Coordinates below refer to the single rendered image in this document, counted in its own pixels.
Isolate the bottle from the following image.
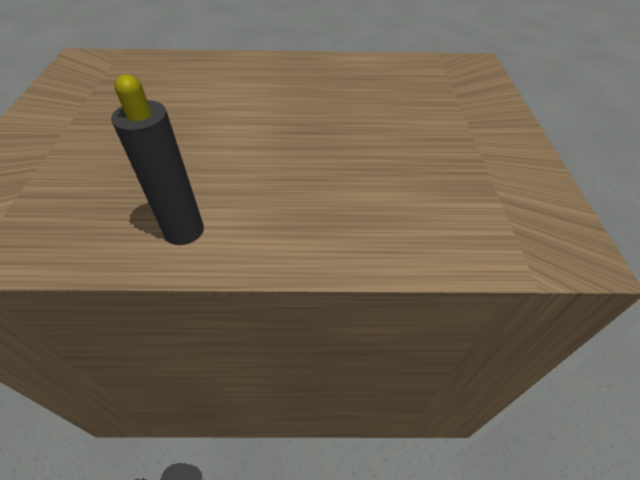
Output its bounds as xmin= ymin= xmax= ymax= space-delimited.
xmin=111 ymin=74 xmax=204 ymax=245

